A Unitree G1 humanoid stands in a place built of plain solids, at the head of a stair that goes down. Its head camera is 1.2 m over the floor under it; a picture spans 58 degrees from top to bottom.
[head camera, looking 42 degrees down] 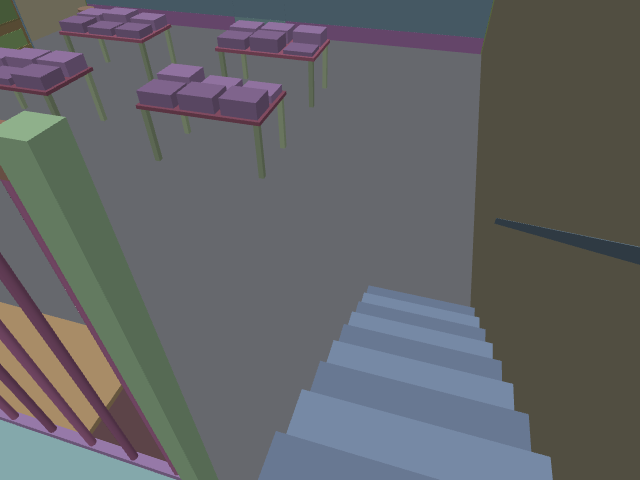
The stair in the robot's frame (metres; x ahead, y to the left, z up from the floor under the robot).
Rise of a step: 0.18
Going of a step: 0.26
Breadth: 0.91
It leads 16 degrees to the right of straight ahead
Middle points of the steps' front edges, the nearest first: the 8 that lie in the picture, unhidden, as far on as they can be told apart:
0.74 -0.37 -0.37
0.99 -0.44 -0.55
1.23 -0.51 -0.74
1.48 -0.58 -0.92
1.72 -0.65 -1.11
1.97 -0.72 -1.29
2.21 -0.79 -1.48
2.46 -0.87 -1.66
